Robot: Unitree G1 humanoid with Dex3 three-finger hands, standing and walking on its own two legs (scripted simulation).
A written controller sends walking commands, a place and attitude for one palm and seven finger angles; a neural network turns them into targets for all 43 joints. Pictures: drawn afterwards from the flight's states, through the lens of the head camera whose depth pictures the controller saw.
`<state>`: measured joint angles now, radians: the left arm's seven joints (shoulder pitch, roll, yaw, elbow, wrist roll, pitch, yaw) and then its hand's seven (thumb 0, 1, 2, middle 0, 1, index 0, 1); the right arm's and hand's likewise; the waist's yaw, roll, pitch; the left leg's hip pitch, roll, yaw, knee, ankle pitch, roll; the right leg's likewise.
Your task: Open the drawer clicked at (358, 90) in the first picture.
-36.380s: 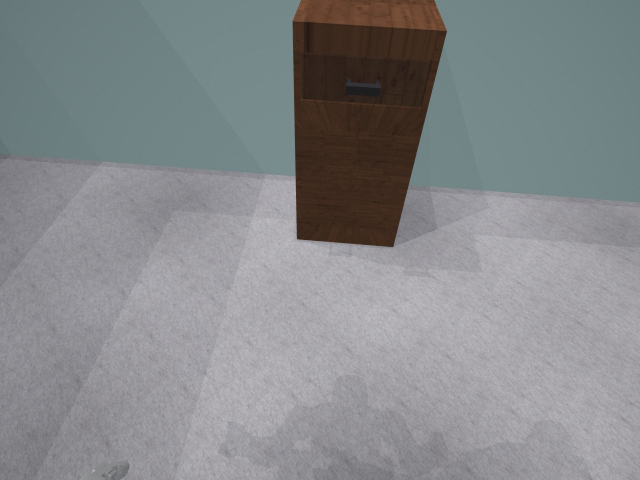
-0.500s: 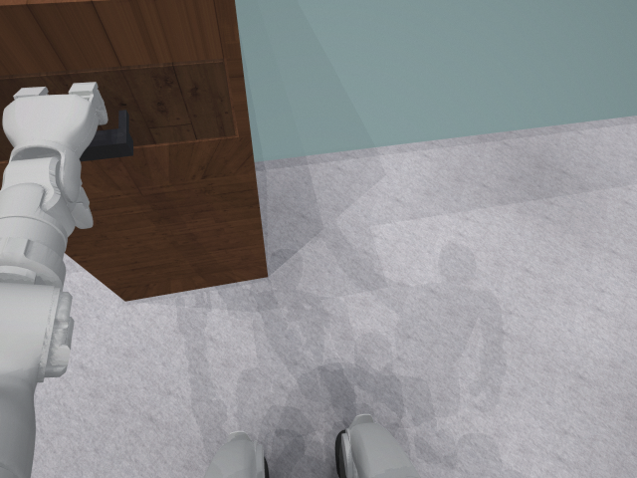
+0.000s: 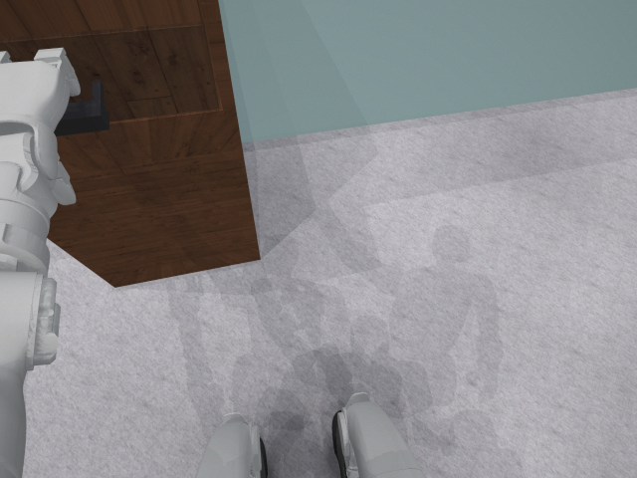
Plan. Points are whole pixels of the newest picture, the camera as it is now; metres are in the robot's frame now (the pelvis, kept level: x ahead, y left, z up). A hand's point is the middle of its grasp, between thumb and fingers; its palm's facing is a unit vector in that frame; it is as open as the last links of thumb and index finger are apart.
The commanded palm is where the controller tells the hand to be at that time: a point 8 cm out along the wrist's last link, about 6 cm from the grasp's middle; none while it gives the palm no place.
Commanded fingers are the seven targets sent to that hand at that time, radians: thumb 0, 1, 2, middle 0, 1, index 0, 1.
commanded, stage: lower the fingers behind the handle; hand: left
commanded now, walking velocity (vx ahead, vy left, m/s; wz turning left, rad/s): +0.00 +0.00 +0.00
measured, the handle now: (62, 106) +0.59 +0.27 +0.04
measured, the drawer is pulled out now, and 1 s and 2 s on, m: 0.00 0.00 0.00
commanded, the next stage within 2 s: lift the hand off the handle in 0.08 s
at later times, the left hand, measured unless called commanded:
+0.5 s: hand (47, 129) +0.54 +0.27 +0.05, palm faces -0.04 +0.05 -1.00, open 13.7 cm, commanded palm +0.55 +0.25 +0.07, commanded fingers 0.00 -0.50 0.30 -0.30 -1.20 -0.30 -1.20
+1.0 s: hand (40, 119) +0.54 +0.27 +0.06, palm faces -0.12 +0.00 -0.99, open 13.3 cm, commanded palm +0.56 +0.25 +0.14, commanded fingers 0.00 -0.50 0.30 -0.30 -1.20 -0.30 -1.20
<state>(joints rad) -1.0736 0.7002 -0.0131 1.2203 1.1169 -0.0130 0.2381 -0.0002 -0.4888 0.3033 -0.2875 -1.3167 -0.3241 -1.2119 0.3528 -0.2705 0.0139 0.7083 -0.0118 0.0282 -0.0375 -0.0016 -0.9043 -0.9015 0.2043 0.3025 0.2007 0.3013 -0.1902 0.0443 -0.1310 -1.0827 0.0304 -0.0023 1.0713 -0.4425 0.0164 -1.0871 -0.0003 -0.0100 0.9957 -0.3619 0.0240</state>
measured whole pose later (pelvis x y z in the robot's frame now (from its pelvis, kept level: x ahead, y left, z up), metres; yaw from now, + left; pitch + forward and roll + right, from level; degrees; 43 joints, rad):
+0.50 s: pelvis +0.00 +0.00 -0.01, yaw +1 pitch +27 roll -3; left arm -1.13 0.69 -0.06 1.24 1.12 -0.03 0.27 0.00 -0.49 0.30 -0.32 -1.30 -0.34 -1.24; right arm 0.35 -0.26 0.02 0.71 -0.01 0.01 -0.04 0.00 -0.90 -0.90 0.20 0.30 0.20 0.30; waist -0.18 0.04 -0.14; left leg -1.13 0.02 -0.02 1.11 -0.45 0.01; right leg -1.13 -0.01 -0.03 1.03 -0.38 0.02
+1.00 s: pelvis +0.02 +0.00 +0.03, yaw +1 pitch +24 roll -3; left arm -1.00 0.68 -0.01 1.16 1.09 -0.07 0.19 0.00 -0.49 0.30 -0.36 -1.21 -0.41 -1.21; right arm 0.43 -0.26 0.00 0.75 -0.02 0.00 -0.06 0.00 -0.90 -0.90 0.20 0.30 0.20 0.30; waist -0.18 0.05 -0.12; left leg -0.94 0.03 -0.02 0.94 -0.41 0.02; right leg -0.93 0.00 -0.03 0.84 -0.33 0.02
